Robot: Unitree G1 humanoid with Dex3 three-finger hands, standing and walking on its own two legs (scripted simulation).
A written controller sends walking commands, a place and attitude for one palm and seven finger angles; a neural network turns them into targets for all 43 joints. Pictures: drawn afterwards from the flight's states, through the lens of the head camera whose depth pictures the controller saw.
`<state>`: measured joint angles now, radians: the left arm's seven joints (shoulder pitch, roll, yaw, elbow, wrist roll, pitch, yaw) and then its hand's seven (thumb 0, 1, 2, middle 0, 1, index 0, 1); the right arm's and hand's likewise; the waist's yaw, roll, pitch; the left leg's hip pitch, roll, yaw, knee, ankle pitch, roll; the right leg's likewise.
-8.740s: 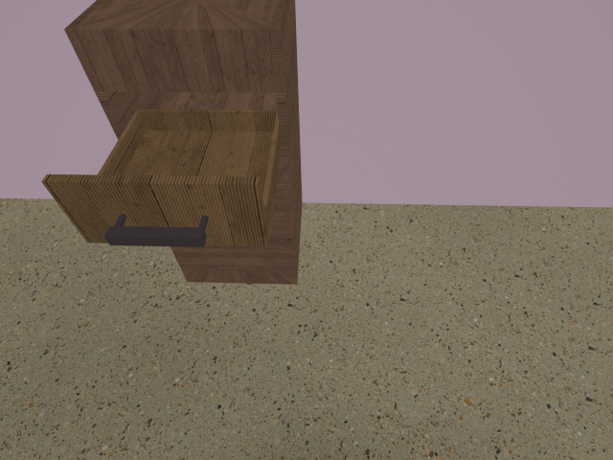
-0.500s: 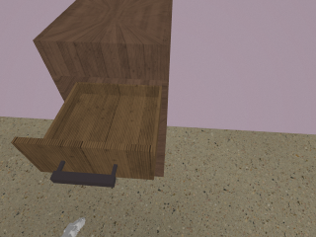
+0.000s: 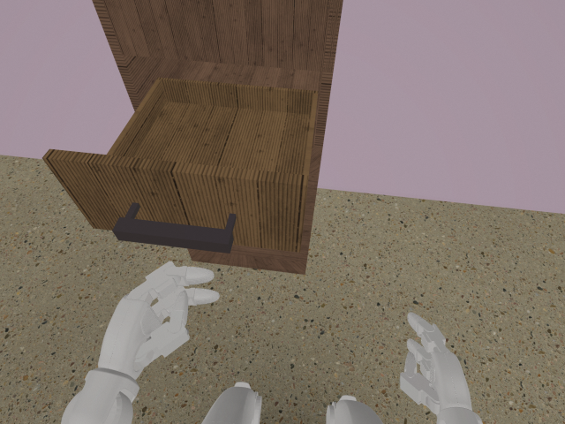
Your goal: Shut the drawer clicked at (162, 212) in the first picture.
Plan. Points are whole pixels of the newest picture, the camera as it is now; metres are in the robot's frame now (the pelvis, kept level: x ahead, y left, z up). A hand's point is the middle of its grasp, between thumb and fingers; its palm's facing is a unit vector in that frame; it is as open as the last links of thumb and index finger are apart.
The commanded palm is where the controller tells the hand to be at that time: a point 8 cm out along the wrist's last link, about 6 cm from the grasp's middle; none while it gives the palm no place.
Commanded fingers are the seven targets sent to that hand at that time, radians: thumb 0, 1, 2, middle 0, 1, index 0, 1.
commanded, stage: raise the hand and make a fist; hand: left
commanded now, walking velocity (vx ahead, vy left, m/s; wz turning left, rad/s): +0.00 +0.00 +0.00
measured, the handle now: (178, 224) +0.39 +0.20 +0.03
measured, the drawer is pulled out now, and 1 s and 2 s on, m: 0.30 0.30 0.30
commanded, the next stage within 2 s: bring the fist close to the handle in 1.30 s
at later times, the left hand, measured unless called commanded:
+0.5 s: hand (158, 319) +0.22 +0.16 +0.10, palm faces +0.01 -1.00 -0.03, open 3.1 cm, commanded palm +0.17 +0.21 +0.10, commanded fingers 0.00 0.90 0.90 -1.32 -1.51 -1.32 -1.51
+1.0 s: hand (149, 314) +0.21 +0.16 +0.13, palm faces -0.01 -1.00 -0.07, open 3.3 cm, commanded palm +0.17 +0.22 +0.13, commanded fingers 0.00 0.90 0.90 -1.40 -1.60 -1.40 -1.60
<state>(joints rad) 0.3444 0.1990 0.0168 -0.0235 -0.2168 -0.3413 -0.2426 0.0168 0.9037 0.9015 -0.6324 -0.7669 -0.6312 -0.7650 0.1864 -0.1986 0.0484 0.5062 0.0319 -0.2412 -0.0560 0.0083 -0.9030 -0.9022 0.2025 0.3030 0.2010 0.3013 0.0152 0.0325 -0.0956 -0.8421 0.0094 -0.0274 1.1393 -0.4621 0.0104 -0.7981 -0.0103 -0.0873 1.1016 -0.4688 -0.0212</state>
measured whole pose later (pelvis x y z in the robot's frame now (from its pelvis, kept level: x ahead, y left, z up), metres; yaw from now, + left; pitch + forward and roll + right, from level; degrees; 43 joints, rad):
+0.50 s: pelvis +0.04 +0.02 +0.02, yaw -1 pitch +10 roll -2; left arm 0.67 0.17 -0.02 -0.35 -0.16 -0.34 -0.09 0.02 0.90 0.90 -1.13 -1.31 -1.13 -1.31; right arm 0.22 -0.22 -0.01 0.47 0.02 -0.20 -0.03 0.01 -0.90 -0.90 0.20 0.30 0.20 0.30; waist 0.01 0.04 -0.12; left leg -0.73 0.00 0.00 1.06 -0.50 0.04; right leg -0.69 -0.02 -0.06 1.00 -0.49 0.01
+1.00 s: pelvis +0.06 +0.01 +0.03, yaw +0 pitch +8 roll -2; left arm 0.74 0.21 0.07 -0.42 -0.22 -0.25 -0.18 0.02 0.90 0.90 -1.40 -1.60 -1.40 -1.60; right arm 0.26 -0.21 0.01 0.49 0.05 -0.19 -0.05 0.01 -0.90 -0.90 0.20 0.30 0.20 0.30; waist 0.01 0.05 -0.12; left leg -0.61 0.01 -0.01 0.97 -0.48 0.02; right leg -0.57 0.00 -0.07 0.92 -0.48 -0.01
